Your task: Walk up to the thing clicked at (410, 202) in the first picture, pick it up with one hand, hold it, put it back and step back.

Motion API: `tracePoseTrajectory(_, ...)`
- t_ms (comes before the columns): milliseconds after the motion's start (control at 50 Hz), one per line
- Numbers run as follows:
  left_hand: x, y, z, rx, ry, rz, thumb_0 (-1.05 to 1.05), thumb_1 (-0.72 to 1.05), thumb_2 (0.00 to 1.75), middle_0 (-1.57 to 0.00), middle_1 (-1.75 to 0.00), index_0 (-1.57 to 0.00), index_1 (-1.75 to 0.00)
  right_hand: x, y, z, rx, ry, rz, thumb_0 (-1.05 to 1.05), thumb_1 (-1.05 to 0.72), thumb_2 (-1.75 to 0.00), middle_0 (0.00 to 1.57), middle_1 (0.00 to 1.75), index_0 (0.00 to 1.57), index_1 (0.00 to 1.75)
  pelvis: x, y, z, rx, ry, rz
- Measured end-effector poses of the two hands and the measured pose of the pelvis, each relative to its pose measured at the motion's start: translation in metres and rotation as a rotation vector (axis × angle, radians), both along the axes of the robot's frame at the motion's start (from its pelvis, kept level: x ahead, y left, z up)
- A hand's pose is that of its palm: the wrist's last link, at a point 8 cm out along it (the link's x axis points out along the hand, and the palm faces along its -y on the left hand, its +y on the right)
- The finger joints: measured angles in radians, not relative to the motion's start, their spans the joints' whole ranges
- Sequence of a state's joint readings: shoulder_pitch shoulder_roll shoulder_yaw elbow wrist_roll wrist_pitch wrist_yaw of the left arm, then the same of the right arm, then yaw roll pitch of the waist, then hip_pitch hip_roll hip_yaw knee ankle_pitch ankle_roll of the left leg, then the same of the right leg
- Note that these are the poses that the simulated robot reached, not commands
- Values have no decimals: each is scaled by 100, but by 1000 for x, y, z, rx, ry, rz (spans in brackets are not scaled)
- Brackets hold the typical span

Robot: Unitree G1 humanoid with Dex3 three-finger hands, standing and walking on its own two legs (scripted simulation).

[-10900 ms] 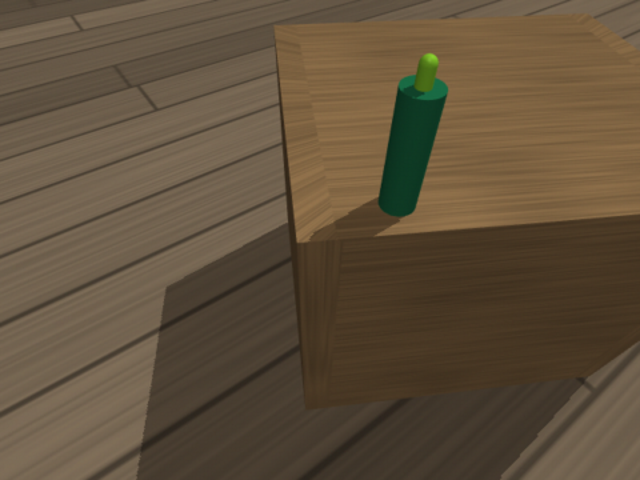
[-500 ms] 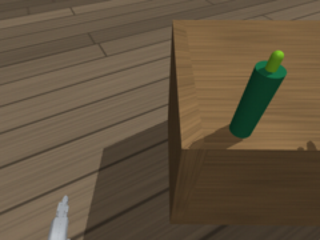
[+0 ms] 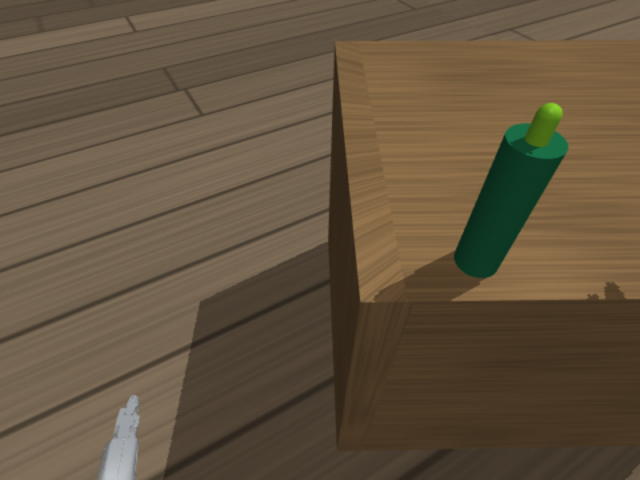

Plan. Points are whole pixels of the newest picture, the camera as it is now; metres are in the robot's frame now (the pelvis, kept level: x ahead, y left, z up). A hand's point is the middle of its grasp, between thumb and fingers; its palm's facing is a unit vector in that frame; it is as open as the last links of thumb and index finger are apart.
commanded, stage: approach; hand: right
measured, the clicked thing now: (507, 198) +0.41 -0.20 +0.15
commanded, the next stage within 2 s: close in in 0.26 s
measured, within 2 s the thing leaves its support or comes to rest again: neither
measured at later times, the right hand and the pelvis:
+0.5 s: hand (548, 235) +0.41 -0.28 +0.09, palm faces +0.10 +0.99 +0.05, open 17.3 cm; pelvis -0.02 +0.00 -0.02, yaw +2 degrees
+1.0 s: hand (508, 233) +0.40 -0.22 +0.10, palm faces +0.10 +0.99 +0.04, open 17.4 cm; pelvis -0.02 +0.00 -0.02, yaw +2 degrees
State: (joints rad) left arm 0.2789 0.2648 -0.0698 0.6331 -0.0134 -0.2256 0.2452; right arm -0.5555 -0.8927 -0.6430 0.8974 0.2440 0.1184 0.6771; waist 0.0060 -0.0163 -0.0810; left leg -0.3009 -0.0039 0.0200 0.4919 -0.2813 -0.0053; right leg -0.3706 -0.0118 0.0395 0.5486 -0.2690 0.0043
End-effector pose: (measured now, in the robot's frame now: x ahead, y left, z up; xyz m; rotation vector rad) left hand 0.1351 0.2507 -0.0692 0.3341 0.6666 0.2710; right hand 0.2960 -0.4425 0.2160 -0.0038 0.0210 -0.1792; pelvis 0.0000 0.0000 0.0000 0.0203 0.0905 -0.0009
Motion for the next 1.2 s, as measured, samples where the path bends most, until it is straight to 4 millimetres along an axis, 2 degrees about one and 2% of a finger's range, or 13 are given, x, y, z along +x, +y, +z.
tracePoseTrajectory(80, 1, 4, -2, 13, 7, 6, -1, -54, 5, -5, -5, -6, -6, 10, 12, -12, 0, 19, 40, -2, 53, -4, 5, 4, 5, 4, -3, 0, -1, 0, 6, -1)
tracePoseTrajectory(200, 1, 8, 5, 19, -40, 13, -1, -53, 5, -5, -5, -6, -6, 34, 47, -50, 42, 54, 118, -2, 51, -4, 5, 4, 5, 4, -6, 0, -3, -2, 17, 6)
tracePoseTrajectory(340, -24, 8, -4, 2, 22, 34, -1, -51, 4, -6, -5, -7, -5, 56, 87, -109, 76, 78, 139, -2, 49, -4, 5, 4, 5, 4, -10, 3, -8, 0, 43, 24)
tracePoseTrajectory(440, -36, 11, -16, -7, 79, 63, -1, -51, 3, -6, -6, -8, -5, 74, 103, -128, 62, 30, 99, -2, 48, -5, 5, 4, 5, 4, -16, 3, -15, 5, 72, 34)
tracePoseTrajectory(560, -24, 4, -9, -27, 30, 40, -1, -51, 3, -6, -6, -8, -6, 90, 122, -128, 55, 0, 84, -2, 47, -5, 5, 4, 4, 4, -14, 2, -18, 8, 87, 41)
tracePoseTrajectory(660, -16, 4, -4, -59, -24, 51, -1, -51, 3, -7, -6, -9, -6, 91, 140, -118, 37, -3, 96, -2, 47, -5, 5, 4, 4, 4, -7, -2, -16, 8, 75, 44)
tracePoseTrajectory(760, -19, 3, -8, -97, -19, 62, -1, -52, 4, -6, -6, -8, -6, 85, 150, -116, 39, -4, 92, -2, 49, -6, 5, 4, 4, 4, -7, -3, -16, 3, 56, 42)
tracePoseTrajectory(920, -24, 4, -7, -110, -3, 51, -1, -51, 4, -6, -6, -8, -5, 76, 163, -121, 38, -12, 84, -2, 51, -6, 4, 5, 4, 5, -17, -1, -17, -4, 41, 40)
tracePoseTrajectory(1200, -38, 9, -4, -121, -16, 80, -1, -52, 5, -5, -5, -7, -5, 71, 187, -115, 33, -20, 60, -2, 53, -4, 5, 4, 5, 4, -25, -2, -16, -7, 21, 48)
